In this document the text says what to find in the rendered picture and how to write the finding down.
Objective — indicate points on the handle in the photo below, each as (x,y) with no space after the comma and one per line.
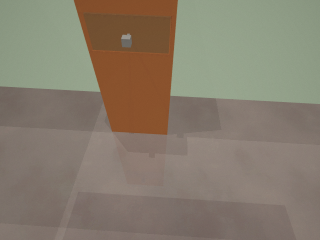
(126,40)

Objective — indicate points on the drawer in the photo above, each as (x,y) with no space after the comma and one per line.
(149,33)

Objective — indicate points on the cabinet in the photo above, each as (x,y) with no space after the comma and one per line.
(135,86)

